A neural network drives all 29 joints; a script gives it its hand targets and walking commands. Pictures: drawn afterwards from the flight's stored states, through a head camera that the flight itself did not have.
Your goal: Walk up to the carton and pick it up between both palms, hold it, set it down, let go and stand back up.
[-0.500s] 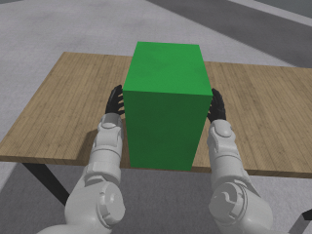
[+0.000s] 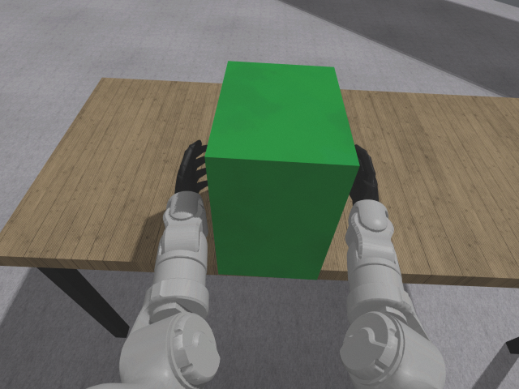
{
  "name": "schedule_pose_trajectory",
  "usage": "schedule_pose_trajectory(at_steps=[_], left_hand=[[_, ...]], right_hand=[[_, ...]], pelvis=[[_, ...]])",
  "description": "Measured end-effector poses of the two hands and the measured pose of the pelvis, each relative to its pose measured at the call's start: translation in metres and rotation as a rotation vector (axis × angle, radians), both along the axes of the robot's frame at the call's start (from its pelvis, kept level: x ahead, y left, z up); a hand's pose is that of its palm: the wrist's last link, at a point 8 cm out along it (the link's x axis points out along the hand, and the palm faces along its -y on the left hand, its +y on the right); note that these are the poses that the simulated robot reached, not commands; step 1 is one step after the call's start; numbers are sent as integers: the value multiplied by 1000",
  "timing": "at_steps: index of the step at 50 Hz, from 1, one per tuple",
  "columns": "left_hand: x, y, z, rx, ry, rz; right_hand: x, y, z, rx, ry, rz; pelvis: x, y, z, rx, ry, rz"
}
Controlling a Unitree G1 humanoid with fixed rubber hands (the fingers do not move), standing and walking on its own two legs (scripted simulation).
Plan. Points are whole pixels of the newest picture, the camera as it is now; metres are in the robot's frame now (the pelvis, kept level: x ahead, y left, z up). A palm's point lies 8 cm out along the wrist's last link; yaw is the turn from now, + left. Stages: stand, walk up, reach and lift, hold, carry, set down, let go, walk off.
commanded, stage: set down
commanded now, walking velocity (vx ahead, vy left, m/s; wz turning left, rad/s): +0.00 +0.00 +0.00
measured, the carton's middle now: (274, 174) +0.48 +0.01 +0.05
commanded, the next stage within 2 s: none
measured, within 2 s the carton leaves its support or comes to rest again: neither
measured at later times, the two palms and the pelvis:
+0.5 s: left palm (188, 196) +0.40 +0.15 +0.07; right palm (363, 201) +0.40 -0.13 +0.08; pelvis -0.01 +0.00 +0.00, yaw -1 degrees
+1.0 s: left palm (166, 179) +0.44 +0.19 +0.07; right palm (368, 173) +0.46 -0.15 +0.09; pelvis +0.00 +0.01 -0.01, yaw -1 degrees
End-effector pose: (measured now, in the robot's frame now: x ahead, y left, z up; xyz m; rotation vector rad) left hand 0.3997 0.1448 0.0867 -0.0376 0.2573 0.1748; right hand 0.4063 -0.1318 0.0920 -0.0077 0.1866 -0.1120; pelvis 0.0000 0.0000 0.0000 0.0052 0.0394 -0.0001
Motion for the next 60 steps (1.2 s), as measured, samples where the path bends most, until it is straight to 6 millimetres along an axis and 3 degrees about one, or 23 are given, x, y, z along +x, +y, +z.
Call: schedule_pose_trajectory(at_steps=[26, 34, 40, 47, 51, 60], left_hand=[[-1, 3, -14, 61, 49, -34], [19, 6, -22, 59, 84, -16], [39, 19, -17, 74, 72, 5], [42, 41, -10, 99, 51, 10], [33, 51, -20, 107, 94, 5], [17, 57, -57, 50, 79, 30]], right_hand=[[-3, -3, -9, -32, 49, 47], [15, -2, -20, -7, 124, 49], [35, -4, -21, 0, 155, 51], [55, -13, -3, -1, 74, 48], [58, -23, -7, -20, 101, 50], [45, -52, -38, -32, 116, 48]], pelvis=[[-9, 3, -1, -4, 36, -21], [-17, 3, -6, -12, 165, -30], [-15, 6, -11, -20, 276, -30], [-6, 12, -14, -29, 306, -20], [-5, 14, -14, -29, 280, -13], [-15, 7, -23, -34, 343, -12]])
